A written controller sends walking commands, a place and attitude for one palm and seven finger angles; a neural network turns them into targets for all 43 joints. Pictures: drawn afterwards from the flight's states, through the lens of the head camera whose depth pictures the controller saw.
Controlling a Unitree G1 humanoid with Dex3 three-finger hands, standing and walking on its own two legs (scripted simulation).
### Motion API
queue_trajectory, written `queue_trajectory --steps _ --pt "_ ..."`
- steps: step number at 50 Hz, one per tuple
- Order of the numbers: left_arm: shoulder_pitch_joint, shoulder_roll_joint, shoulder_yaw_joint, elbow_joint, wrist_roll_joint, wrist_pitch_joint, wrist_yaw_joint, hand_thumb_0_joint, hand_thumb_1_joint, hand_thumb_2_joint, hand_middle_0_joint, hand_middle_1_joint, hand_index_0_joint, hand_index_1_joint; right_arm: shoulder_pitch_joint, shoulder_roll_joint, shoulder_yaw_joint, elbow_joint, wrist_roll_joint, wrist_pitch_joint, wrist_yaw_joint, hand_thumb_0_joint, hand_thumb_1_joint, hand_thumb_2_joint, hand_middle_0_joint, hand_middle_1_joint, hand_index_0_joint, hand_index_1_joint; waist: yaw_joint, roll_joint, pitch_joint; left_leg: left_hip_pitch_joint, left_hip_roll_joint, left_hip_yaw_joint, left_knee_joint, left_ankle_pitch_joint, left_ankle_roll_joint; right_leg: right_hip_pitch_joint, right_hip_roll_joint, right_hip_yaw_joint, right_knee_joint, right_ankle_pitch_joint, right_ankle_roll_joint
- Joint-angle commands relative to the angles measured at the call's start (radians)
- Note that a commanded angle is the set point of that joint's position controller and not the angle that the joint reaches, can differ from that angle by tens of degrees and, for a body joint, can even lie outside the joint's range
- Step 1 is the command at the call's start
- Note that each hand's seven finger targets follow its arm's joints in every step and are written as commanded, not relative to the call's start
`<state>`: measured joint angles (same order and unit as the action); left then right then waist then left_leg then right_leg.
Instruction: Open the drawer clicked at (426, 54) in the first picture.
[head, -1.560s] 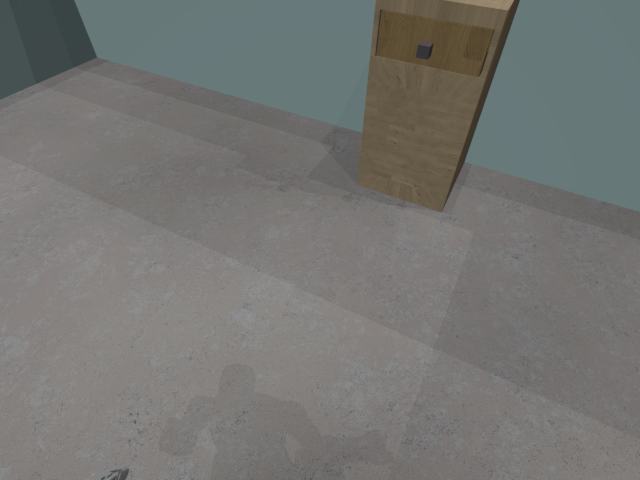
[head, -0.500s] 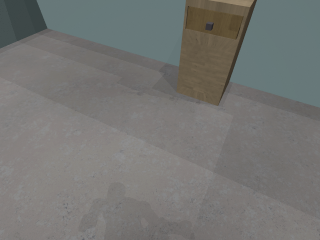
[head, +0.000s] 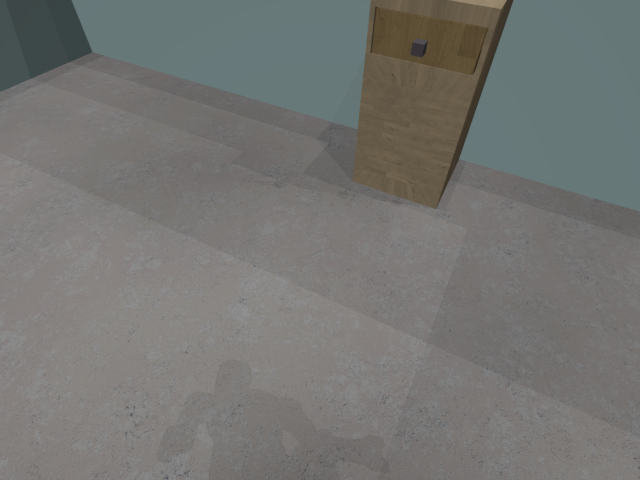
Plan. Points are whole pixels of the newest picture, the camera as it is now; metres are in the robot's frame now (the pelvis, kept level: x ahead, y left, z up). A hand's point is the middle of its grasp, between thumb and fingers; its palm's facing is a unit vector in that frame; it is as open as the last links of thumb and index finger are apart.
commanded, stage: walk to a spot facing it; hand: left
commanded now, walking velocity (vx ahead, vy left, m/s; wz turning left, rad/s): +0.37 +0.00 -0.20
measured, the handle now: (420, 45) +1.48 -0.27 -0.06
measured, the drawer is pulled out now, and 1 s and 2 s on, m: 0.00 0.00 0.00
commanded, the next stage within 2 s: turn to face it in 1.44 s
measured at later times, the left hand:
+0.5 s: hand out of the picture +0.13 +0.18 -0.19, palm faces -0.11 -0.99 -0.12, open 7.4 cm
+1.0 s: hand (259, 358) +0.35 +0.13 -0.19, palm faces -0.08 -0.99 -0.15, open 7.3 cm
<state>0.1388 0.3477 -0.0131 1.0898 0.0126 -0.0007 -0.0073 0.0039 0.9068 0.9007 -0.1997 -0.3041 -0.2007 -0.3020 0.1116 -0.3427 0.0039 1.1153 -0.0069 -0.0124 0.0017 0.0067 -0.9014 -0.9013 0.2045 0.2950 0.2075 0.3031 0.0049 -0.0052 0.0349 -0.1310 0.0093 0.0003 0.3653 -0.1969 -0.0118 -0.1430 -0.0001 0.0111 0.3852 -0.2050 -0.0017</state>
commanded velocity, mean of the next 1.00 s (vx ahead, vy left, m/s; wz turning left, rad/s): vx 0.38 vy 0.00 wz -0.07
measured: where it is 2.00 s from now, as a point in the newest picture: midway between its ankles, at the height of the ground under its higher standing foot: (351, 338)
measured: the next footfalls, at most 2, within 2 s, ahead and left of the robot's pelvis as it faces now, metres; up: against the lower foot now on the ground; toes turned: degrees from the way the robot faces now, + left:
right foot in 0.66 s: +0.32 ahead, -0.14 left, +0.00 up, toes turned -16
left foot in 1.10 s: +0.53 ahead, +0.07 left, +0.00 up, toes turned +4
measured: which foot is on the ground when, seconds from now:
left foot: down 0.00-0.66, up 0.68-1.00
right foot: down 0.00-0.34, up 0.36-0.64, down 0.66-1.00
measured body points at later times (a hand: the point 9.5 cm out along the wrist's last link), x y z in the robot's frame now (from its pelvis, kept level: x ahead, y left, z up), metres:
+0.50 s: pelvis +0.11 +0.01 -0.01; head +0.13 +0.03 +0.44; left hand +0.14 +0.24 -0.18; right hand -0.01 -0.18 -0.16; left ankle +0.00 +0.13 -0.75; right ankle +0.12 -0.11 -0.68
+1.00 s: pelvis +0.33 -0.04 -0.01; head +0.33 -0.02 +0.44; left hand +0.36 +0.19 -0.17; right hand +0.37 -0.28 -0.15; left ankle +0.44 +0.08 -0.71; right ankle +0.29 -0.13 -0.75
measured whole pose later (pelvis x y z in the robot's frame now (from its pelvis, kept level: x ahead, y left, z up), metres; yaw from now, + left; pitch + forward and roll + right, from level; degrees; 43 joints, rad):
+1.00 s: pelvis +0.33 -0.04 -0.01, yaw -7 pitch -1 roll -2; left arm 0.31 0.17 0.04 1.08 0.03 -0.06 0.00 0.00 0.93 0.90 -0.20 -0.30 -0.20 -0.30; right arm 0.19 -0.16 -0.06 1.02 -0.02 -0.03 0.02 0.00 -0.91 -0.90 0.20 0.29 0.20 0.30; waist 0.00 0.00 0.01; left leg -0.54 0.16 0.10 0.82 -0.20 -0.02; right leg -0.12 0.01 -0.17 0.42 -0.28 -0.04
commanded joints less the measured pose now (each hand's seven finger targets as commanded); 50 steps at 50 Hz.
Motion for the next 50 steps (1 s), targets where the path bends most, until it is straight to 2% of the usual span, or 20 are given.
queue_trajectory --steps 1,6,14,15,16,17,18,19,23,27,29,31,32,33,34,35,37,40,43,50 --pt "0.031 0.077 0.020 -0.029 -0.001 -0.007 0.021 0.000 0.900 0.900 -0.200 -0.300 -0.200 -0.300 0.015 -0.074 -0.009 -0.035 -0.010 -0.003 -0.007 0.000 -0.900 -0.900 0.200 0.300 0.200 0.300 -0.004 -0.009 -0.073 0.012 0.099 -0.063 -0.034 -0.014 0.017 -0.016 -0.109 0.103 -0.072 -0.055 -0.014" --pt "0.114 0.088 0.044 -0.044 0.011 0.007 0.001 0.000 0.900 0.900 -0.200 -0.300 -0.200 -0.300 0.073 -0.063 -0.023 -0.050 -0.021 0.006 0.000 0.000 -0.900 -0.900 0.200 0.300 0.200 0.300 0.008 -0.057 0.090 -0.161 0.065 -0.040 0.031 -0.357 0.029 -0.128 -0.100 0.197 -0.092 -0.423 -0.063" --pt "0.212 0.044 0.074 -0.047 0.006 -0.026 0.005 0.000 0.900 0.900 -0.200 -0.300 -0.200 -0.300 0.198 0.018 -0.036 -0.056 -0.007 -0.041 -0.008 0.000 -0.900 -0.900 0.200 0.300 0.200 0.300 -0.026 -0.077 0.087 -0.113 0.053 0.049 0.176 -0.214 0.036 -0.147 -0.140 0.259 0.010 -0.185 -0.138" --pt "0.185 0.016 0.074 -0.054 0.005 -0.028 0.004 0.000 0.900 0.900 -0.200 -0.300 -0.200 -0.300 0.270 0.013 -0.040 -0.032 -0.007 -0.050 -0.013 0.000 -0.900 -0.900 0.200 0.300 0.200 0.300 -0.062 0.011 0.076 0.010 0.095 -0.017 0.084 -0.156 0.061 -0.230 -0.082 0.178 0.143 -0.105 -0.110" --pt "0.139 -0.041 0.066 -0.079 0.002 -0.030 0.000 0.000 0.900 0.900 -0.200 -0.300 -0.200 -0.300 0.405 -0.043 -0.057 0.017 -0.018 -0.060 -0.020 0.000 -0.900 -0.900 0.200 0.300 0.200 0.300 -0.112 0.246 0.055 0.193 0.243 -0.241 -0.037 -0.043 0.131 -0.408 0.029 0.015 0.454 -0.075 -0.061" --pt "0.042 -0.062 0.057 -0.125 0.004 -0.048 0.005 0.000 0.900 0.900 -0.200 -0.300 -0.200 -0.300 0.518 -0.059 -0.066 0.053 -0.022 -0.064 -0.030 0.000 -0.900 -0.900 0.200 0.300 0.200 0.300 -0.144 0.339 0.106 0.300 0.382 -0.397 -0.116 0.173 0.204 -0.618 0.036 -0.049 0.639 -0.320 -0.035" --pt "-0.007 -0.047 0.065 -0.139 0.008 -0.048 0.007 0.000 0.900 0.900 -0.200 -0.300 -0.200 -0.300 0.534 -0.003 -0.050 0.061 -0.018 -0.064 -0.039 0.000 -0.900 -0.900 0.200 0.300 0.200 0.300 -0.137 0.170 0.164 0.282 0.423 -0.385 -0.100 0.336 0.240 -0.673 -0.031 0.005 0.729 -0.308 -0.039" --pt "-0.011 -0.072 0.067 -0.131 0.009 -0.049 0.000 0.000 0.900 0.900 -0.200 -0.300 -0.200 -0.300 0.506 0.014 -0.045 0.051 -0.020 -0.068 -0.042 0.000 -0.900 -0.900 0.200 0.300 0.200 0.300 -0.114 0.109 0.168 0.265 0.403 -0.318 -0.088 0.390 0.238 -0.677 -0.066 0.006 0.760 -0.284 -0.038" --pt "-0.014 -0.132 0.067 -0.136 0.009 -0.025 -0.028 0.000 0.900 0.900 -0.200 -0.300 -0.200 -0.300 0.428 0.052 -0.044 0.036 -0.018 -0.086 -0.048 0.000 -0.900 -0.900 0.200 0.300 0.200 0.300 -0.044 0.135 0.185 0.147 0.300 -0.096 -0.173 0.267 0.179 -0.600 -0.108 -0.062 0.646 -0.140 -0.021" --pt "-0.052 -0.163 0.060 -0.145 0.002 -0.024 -0.033 0.000 0.900 0.900 -0.200 -0.300 -0.200 -0.300 0.442 0.064 -0.043 0.060 -0.018 -0.084 -0.048 0.000 -0.900 -0.900 0.200 0.300 0.200 0.300 -0.032 0.145 0.159 0.090 0.237 0.043 -0.175 0.431 0.145 -0.365 -0.042 -0.177 0.356 -0.031 -0.040" --pt "0.012 -0.146 0.066 -0.126 0.005 -0.025 -0.027 0.000 0.900 0.900 -0.200 -0.300 -0.200 -0.300 0.431 0.046 -0.049 0.070 -0.012 -0.079 -0.049 0.000 -0.900 -0.900 0.200 0.300 0.200 0.300 0.008 0.136 0.115 0.089 0.246 0.088 -0.083 0.648 0.139 -0.234 -0.006 -0.187 0.319 0.001 -0.069" --pt "0.208 -0.105 0.084 -0.070 0.013 -0.035 -0.018 0.000 0.900 0.900 -0.200 -0.300 -0.200 -0.300 0.399 0.025 -0.057 0.067 -0.007 -0.076 -0.047 0.000 -0.900 -0.900 0.200 0.300 0.200 0.300 0.100 0.118 -0.008 0.083 0.228 0.124 0.178 0.748 0.105 0.007 0.022 -0.191 0.226 0.027 -0.094" --pt "0.358 -0.052 0.099 -0.029 0.019 -0.046 -0.009 0.000 0.900 0.900 -0.200 -0.300 -0.200 -0.300 0.383 0.032 -0.059 0.054 -0.003 -0.075 -0.037 0.000 -0.900 -0.900 0.200 0.300 0.200 0.300 0.166 0.072 -0.092 -0.042 0.188 0.137 0.390 0.604 0.073 0.222 -0.015 -0.137 0.178 0.063 -0.112" --pt "0.450 0.056 0.124 -0.006 0.024 -0.057 0.007 0.000 0.900 0.900 -0.200 -0.300 -0.200 -0.300 0.421 0.109 -0.049 0.037 0.012 -0.077 -0.023 0.000 -0.900 -0.900 0.200 0.300 0.200 0.300 0.181 -0.134 -0.180 -0.287 0.090 0.156 0.736 0.103 0.044 0.401 -0.278 0.192 0.097 -0.037 -0.202" --pt "0.457 0.112 0.133 -0.001 0.004 -0.053 0.011 0.000 0.900 0.900 -0.200 -0.300 -0.200 -0.300 0.404 0.147 -0.049 0.001 0.013 -0.073 -0.026 0.000 -0.900 -0.900 0.200 0.300 0.200 0.300 0.140 -0.195 -0.203 -0.432 0.019 0.075 1.029 -0.360 0.043 0.367 -0.476 0.552 -0.075 -0.091 -0.286" --pt "0.354 0.104 0.130 -0.033 -0.005 -0.049 0.012 0.000 0.900 0.900 -0.200 -0.300 -0.200 -0.300 0.327 0.133 -0.055 -0.016 0.011 -0.062 -0.019 0.000 -0.900 -0.900 0.200 0.300 0.200 0.300 0.129 -0.155 -0.135 -0.467 0.081 -0.003 1.094 -0.299 0.057 0.207 -0.467 0.554 -0.162 -0.345 -0.277" --pt "0.168 -0.007 0.097 -0.076 0.003 -0.050 0.022 0.000 0.900 0.900 -0.200 -0.300 -0.200 -0.300 0.276 0.145 -0.062 -0.029 -0.013 -0.045 -0.011 0.000 -0.900 -0.900 0.200 0.300 0.200 0.300 0.034 -0.006 0.039 -0.450 0.156 -0.017 1.018 -0.167 0.052 -0.091 -0.390 0.342 -0.180 -0.358 -0.207" --pt "0.133 -0.061 0.076 -0.075 0.013 -0.066 0.022 0.000 0.900 0.900 -0.200 -0.300 -0.200 -0.300 0.363 0.174 -0.058 -0.005 -0.025 -0.009 -0.004 0.000 -0.900 -0.900 0.200 0.300 0.200 0.300 -0.045 -0.075 0.025 -0.371 0.165 0.024 0.871 -0.094 0.016 -0.217 -0.294 0.106 -0.203 -0.192 -0.151" --pt "0.137 -0.061 0.079 -0.066 0.015 -0.075 0.021 0.000 0.900 0.900 -0.200 -0.300 -0.200 -0.300 0.304 0.179 -0.063 -0.046 -0.021 -0.002 0.007 0.000 -0.900 -0.900 0.200 0.300 0.200 0.300 -0.054 -0.085 0.055 -0.364 0.173 0.054 0.704 -0.045 -0.007 -0.253 -0.267 0.034 -0.232 -0.144 -0.158" --pt "0.233 -0.033 0.082 -0.038 0.017 -0.080 0.015 0.000 0.900 0.900 -0.200 -0.300 -0.200 -0.300 0.064 0.151 -0.064 -0.153 -0.015 -0.032 0.034 0.000 -0.900 -0.900 0.200 0.300 0.200 0.300 0.007 -0.085 0.093 -0.342 0.130 0.107 0.353 -0.012 0.006 -0.083 -0.278 0.019 -0.189 -0.065 -0.151"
